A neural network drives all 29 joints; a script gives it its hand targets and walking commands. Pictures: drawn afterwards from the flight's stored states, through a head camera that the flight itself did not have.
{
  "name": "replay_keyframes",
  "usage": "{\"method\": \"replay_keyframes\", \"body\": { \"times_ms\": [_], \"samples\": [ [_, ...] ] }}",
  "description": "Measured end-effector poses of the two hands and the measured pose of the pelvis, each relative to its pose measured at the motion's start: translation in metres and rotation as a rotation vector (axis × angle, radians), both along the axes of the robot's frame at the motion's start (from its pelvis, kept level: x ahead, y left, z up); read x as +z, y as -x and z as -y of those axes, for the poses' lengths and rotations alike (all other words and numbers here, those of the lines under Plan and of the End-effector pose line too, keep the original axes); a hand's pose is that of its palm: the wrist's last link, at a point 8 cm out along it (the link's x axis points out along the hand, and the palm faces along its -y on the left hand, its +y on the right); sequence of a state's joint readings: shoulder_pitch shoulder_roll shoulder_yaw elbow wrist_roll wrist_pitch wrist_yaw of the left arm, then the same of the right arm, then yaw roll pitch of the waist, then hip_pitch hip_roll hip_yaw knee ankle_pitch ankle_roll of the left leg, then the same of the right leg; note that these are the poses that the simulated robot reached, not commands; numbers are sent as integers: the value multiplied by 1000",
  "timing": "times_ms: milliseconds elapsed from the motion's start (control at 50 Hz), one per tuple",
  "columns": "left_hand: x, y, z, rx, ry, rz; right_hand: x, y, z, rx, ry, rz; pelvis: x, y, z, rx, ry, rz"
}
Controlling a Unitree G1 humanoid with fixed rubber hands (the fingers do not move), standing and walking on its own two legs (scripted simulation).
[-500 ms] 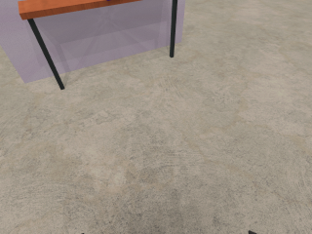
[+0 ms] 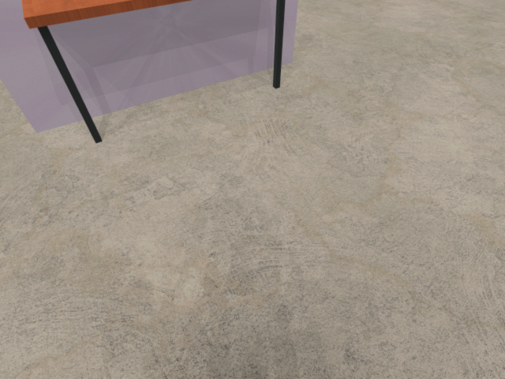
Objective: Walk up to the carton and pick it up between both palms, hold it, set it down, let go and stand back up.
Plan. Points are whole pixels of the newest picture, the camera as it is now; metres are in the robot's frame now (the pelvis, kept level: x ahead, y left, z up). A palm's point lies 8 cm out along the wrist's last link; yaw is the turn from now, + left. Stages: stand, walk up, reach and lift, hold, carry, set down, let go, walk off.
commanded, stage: stand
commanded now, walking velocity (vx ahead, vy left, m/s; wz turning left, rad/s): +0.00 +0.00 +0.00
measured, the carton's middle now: out of the picture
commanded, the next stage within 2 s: none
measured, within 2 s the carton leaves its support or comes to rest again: neither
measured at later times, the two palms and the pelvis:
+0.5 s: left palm out of the picture +0.08 +0.25 -0.11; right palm out of the picture +0.08 -0.25 -0.11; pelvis +0.00 +0.00 +0.00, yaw +0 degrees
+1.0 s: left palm out of the picture +0.06 +0.24 -0.12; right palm out of the picture +0.06 -0.26 -0.11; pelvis +0.00 +0.00 +0.00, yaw +0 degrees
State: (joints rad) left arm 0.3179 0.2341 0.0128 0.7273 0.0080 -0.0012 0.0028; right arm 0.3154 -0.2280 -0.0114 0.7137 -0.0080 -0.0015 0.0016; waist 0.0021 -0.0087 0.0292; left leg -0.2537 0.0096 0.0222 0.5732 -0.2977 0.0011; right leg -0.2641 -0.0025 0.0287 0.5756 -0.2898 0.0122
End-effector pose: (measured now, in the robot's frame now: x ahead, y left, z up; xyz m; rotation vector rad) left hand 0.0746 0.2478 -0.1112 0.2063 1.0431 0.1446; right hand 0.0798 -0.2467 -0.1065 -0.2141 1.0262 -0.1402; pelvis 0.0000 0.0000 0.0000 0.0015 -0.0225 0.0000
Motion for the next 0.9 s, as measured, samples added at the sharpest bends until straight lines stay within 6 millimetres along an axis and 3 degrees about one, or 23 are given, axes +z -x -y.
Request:
{"method": "replay_keyframes", "body": {
  "times_ms": [380,900],
  "samples": [
    [0,-9,2,-4,5,5,2,-1,5,-8,14,-13,2,-5,1,3,2,5],
    [-3,13,4,14,6,-42,0,16,8,-15,15,-52,4,-1,3,3,1,9]
  ]
}}
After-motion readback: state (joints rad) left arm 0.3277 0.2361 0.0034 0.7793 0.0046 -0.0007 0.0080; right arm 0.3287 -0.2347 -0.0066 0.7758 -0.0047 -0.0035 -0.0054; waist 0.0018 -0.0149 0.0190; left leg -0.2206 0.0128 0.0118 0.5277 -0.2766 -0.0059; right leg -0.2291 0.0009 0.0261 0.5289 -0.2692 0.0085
